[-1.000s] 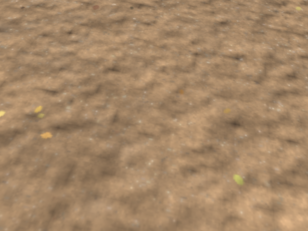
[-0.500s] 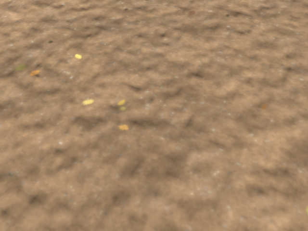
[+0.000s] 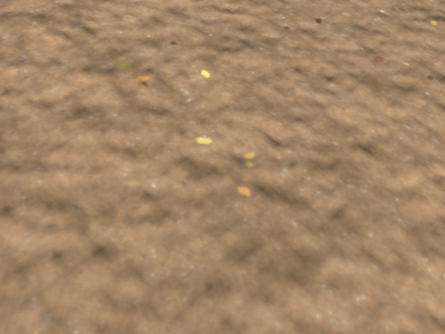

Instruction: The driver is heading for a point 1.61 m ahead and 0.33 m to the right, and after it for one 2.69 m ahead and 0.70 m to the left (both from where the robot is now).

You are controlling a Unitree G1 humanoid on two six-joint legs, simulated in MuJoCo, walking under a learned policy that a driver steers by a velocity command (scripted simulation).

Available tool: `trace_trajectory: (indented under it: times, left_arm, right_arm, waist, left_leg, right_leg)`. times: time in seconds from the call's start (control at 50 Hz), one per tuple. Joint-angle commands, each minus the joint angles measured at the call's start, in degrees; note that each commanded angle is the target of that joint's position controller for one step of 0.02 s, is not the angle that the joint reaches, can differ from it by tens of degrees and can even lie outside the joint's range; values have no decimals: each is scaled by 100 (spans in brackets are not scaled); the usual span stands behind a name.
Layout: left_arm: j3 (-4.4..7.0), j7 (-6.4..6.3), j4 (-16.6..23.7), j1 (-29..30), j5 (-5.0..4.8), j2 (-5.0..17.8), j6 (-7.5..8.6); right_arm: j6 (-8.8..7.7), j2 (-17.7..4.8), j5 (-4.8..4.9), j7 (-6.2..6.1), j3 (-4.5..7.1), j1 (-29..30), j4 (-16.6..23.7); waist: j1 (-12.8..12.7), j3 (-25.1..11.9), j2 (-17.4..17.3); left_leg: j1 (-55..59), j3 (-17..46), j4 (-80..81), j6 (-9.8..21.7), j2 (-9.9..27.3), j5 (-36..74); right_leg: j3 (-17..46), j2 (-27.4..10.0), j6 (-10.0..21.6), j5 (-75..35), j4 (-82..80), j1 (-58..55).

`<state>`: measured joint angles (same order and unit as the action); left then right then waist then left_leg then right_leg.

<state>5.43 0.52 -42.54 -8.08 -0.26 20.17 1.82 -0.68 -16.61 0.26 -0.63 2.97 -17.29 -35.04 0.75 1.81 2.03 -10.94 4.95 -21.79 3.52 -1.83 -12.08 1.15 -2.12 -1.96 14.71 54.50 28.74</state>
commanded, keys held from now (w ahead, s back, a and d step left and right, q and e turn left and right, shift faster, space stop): w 0.08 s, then w+e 0.74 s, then w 0.18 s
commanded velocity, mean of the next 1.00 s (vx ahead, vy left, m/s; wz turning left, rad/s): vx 0.45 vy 0.00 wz -0.27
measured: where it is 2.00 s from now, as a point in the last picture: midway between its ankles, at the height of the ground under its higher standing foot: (298, 191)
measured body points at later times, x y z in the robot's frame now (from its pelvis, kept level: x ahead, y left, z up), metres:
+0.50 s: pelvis +0.20 -0.08 -0.01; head +0.23 -0.10 +0.44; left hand +0.33 +0.19 -0.11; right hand +0.30 -0.36 -0.11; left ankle +0.18 +0.08 -0.67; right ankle +0.20 -0.15 -0.75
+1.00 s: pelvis +0.50 -0.10 -0.01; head +0.52 -0.11 +0.44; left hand +0.70 +0.13 -0.12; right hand +0.51 -0.40 -0.11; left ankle +0.56 -0.01 -0.75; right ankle +0.41 -0.20 -0.67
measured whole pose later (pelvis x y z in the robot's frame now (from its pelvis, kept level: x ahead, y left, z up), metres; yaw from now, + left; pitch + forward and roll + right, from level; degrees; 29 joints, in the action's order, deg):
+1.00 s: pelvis +0.50 -0.10 -0.01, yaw -22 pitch +1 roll +2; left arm 2.6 -0.3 -41.5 -16.0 -1.3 18.2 1.8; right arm -6.0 -15.7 -0.4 1.1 3.2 -13.5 -41.3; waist 0.4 2.3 2.5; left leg -14.0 -1.1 -22.5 2.1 -3.1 -9.3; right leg 4.2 -1.0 0.7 21.0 64.8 27.2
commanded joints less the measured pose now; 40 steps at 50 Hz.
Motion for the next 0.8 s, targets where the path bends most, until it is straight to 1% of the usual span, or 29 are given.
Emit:
trace_trajectory:
  times: [0.02, 0.06, 0.12, 0.18, 0.24, 0.26, 0.28, 0.3, 0.32, 0.34, 0.36, 0.38, 0.4, 0.42, 0.44, 0.46, 0.48, 0.5, 0.52, 0.56, 0.58, 0.62, 0.64, 0.68, 0.7, 0.74, 0.76, 0.78, 0.8]
  left_arm:
    - [28, 42, 399, 524, 4, 306, 225]
    - [-19, 71, 423, 663, -19, 250, 260]
    - [-72, 126, 464, 781, -82, 255, 295]
    - [-134, 177, 547, 909, -126, 255, 323]
    - [-184, 244, 639, 923, -148, 280, 360]
    - [-191, 262, 646, 853, -151, 294, 369]
    - [-189, 271, 615, 681, -152, 310, 373]
    - [-154, 259, 522, 337, -139, 361, 370]
    - [-54, 222, 333, -277, -123, 528, 360]
    - [67, 184, 177, -1124, -148, 838, 356]
    - [235, 184, 143, -1679, -106, 1566, 339]
    - [96, 220, 146, -1735, -151, 1083, 355]
    - [13, 189, 212, -1409, -104, 821, 342]
    - [-15, 166, 308, -1202, -50, 712, 321]
    - [-55, 147, 361, -1045, -42, 598, 285]
    - [-93, 117, 429, -922, -1, 532, 277]
    - [-103, 90, 470, -843, 3, 510, 261]
    - [-100, 56, 470, -824, -10, 524, 258]
    - [-90, 22, 452, -847, -29, 563, 261]
    - [-58, -47, 373, -980, -67, 657, 256]
    - [-47, -81, 321, -1060, -85, 680, 242]
    - [-32, -135, 220, -1254, -110, 705, 199]
    - [-25, -157, 169, -1378, -124, 712, 179]
    - [-18, -187, 69, -1598, -165, 701, 137]
    - [-15, -202, 35, -1655, -179, 685, 112]
    - [6, -238, 7, -1641, -175, 681, 62]
    - [28, -247, 10, -1591, -159, 697, 36]
    - [43, -240, 36, -1515, -139, 700, 13]
    - [17, -212, 89, -1402, -117, 628, -2]
  right_arm:
    - [-192, -950, -18, -64, 256, -8, 263]
    - [-218, -1045, -3, -54, 275, -92, 167]
    - [-239, -1144, 26, -10, 287, -190, 34]
    - [-260, -1142, 35, 38, 276, -334, -123]
    - [-257, -1138, 41, 65, 287, -446, -268]
    - [-244, -1152, 51, 65, 297, -440, -300]
    - [-224, -1169, 59, 59, 304, -375, -317]
    - [-207, -1175, 55, 43, 301, -252, -307]
    - [-199, -1075, 18, 18, 264, -232, -294]
    - [-209, -887, -62, -28, 184, -195, -191]
    - [-327, -548, -125, -38, 61, -370, 170]
    - [-471, -735, -32, -18, 75, -194, 139]
    - [-566, -987, 155, 67, 141, 134, 180]
    - [-625, -947, 142, 97, 117, 343, 176]
    - [-655, -893, 7, 104, 119, 483, 191]
    - [-650, -865, -86, 102, 138, 482, 195]
    - [-629, -806, -125, 114, 134, 444, 184]
    - [-601, -735, -141, 119, 123, 397, 153]
    - [-568, -688, -146, 112, 112, 413, 146]
    - [-540, -591, -142, 79, 74, 785, 246]
    - [-551, -509, -138, 75, 41, 1037, 300]
    - [-591, -367, -106, 110, -13, 1510, 381]
    - [-612, -344, -77, 140, -26, 1733, 417]
    - [-654, -391, -19, 195, -11, 2045, 470]
    - [-671, -443, -3, 216, 11, 2127, 486]
    - [-698, -571, 18, 232, 69, 2107, 469]
    - [-709, -643, 25, 226, 104, 1979, 433]
    - [-722, -762, 23, 202, 166, 1683, 364]
    - [-740, -924, 7, 159, 263, 1066, 224]
  waist:
    - [167, -132, -1034]
    - [255, -28, -1071]
    - [365, 108, -1012]
    - [465, 275, -897]
    - [461, 369, -825]
    - [409, 350, -818]
    - [284, 283, -804]
    - [54, 97, -754]
    - [-229, -310, -606]
    - [-592, -899, -164]
    - [-541, -1408, 1439]
    - [-639, -1428, 1153]
    - [-582, -760, 739]
    - [-522, -458, 292]
    - [-422, -192, -27]
    - [-275, -144, 47]
    - [-191, -134, 183]
    - [-139, -146, 245]
    - [-111, -129, 236]
    - [-181, 10, 166]
    - [-253, 47, 161]
    - [-417, 61, 243]
    - [-500, 67, 260]
    - [-585, 74, 249]
    - [-578, 74, 262]
    - [-467, 70, 358]
    - [-374, 45, 434]
    - [-212, -105, 508]
    - [130, -534, 470]
  left_leg:
    - [763, 1392, 1224, 822, 1184, -859]
    - [614, 1310, 1230, 824, 1190, -775]
    - [522, 1293, 1225, 874, 1350, -839]
    - [602, 1237, 1227, 920, 1538, -833]
    - [858, 1080, 1166, 911, 1692, -436]
    - [929, 998, 1099, 871, 1715, -202]
    - [931, 846, 944, 788, 1687, 178]
    - [802, 584, 565, 652, 1556, 982]
    - [596, 228, -247, 486, 1285, 2020]
    - [-77, -269, -1735, 177, 925, 2158]
    - [-2186, -658, -3944, -414, -40, -76]
    - [-3110, 129, -4674, -430, -124, -1818]
    - [-3606, 208, -4939, -328, 204, -1450]
    - [-3558, 120, -4808, -257, 419, -1041]
    - [-3487, 58, -4420, -276, 562, -706]
    - [-3167, 63, -4076, -316, 672, -411]
    - [-2946, 11, -3864, -401, 667, -252]
    - [-2843, -69, -3717, -493, 636, -162]
    - [-2811, -138, -3537, -582, 598, -49]
    - [-2830, -206, -2838, -727, 507, 425]
    - [-2694, -223, -2373, -763, 435, 784]
    - [-2329, -268, -1553, -796, 252, 1417]
    - [-2182, -294, -1264, -791, 174, 1626]
    - [-1982, -216, -866, -728, 70, 1852]
    - [-1929, -140, -690, -678, 46, 1844]
    - [-1799, 5, -479, -549, 68, 1600]
    - [-1653, 11, -453, -461, 79, 1335]
    - [-1224, -61, -411, -336, 43, 1057]
    - [-291, -189, -202, -147, 57, 1166]
  right_leg:
    - [61, -37, -87, -625, -906, 728]
    - [52, -13, -139, -793, -1435, 523]
    - [32, -54, -97, -884, -1891, 406]
    - [-10, -107, 79, -770, -2070, 451]
    - [-92, -102, 338, -467, -2181, 436]
    - [-141, -75, 430, -399, -2237, 320]
    - [-220, -11, 526, -425, -2360, 38]
    - [-362, 154, 631, -561, -2533, -569]
    - [-437, 357, 750, -633, -2580, -1503]
    - [343, -101, 1000, -557, -2647, -2754]
    - [3256, -1414, 1951, 453, -3358, -4339]
    - [4405, -1691, 2093, 1295, -4042, -4649]
    - [3783, -1647, 1937, 1329, -4075, -4232]
    - [3176, -1408, 1823, 856, -4045, -3751]
    - [2745, -1196, 1757, 273, -4103, -3299]
    - [2413, -1004, 1691, -251, -4187, -2924]
    - [2220, -850, 1688, -634, -4285, -2691]
    - [2040, -776, 1710, -1042, -4320, -2528]
    - [1872, -713, 1722, -1388, -4338, -2378]
    - [1600, -576, 1667, -1913, -4354, -2150]
    - [1459, -456, 1571, -2030, -4315, -2025]
    - [1327, -287, 1399, -2010, -4220, -1848]
    - [1384, -298, 1357, -1927, -4198, -1824]
    - [1624, -402, 1309, -1766, -4084, -1957]
    - [1765, -466, 1277, -1704, -3979, -2124]
    - [2042, -629, 1193, -1802, -3719, -2482]
    - [2131, -699, 1148, -2072, -3554, -2617]
    - [2149, -671, 1079, -2660, -3247, -2664]
    - [1990, -423, 936, -3263, -2562, -2582]
Velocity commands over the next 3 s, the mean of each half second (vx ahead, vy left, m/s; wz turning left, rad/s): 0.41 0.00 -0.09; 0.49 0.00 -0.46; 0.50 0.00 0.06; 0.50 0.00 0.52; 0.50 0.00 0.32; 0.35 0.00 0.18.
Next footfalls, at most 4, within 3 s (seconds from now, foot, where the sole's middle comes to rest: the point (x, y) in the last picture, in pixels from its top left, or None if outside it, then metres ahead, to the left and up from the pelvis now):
0.34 right None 0.24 -0.15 -0.79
0.82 left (218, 293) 0.60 -0.02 -0.79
1.30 right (321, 257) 0.73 -0.37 -0.79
1.82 left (265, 176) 1.07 -0.21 -0.79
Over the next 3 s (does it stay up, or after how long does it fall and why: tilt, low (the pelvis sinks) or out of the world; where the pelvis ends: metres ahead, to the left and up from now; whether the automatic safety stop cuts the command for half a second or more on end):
stays up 1.50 -0.24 -0.02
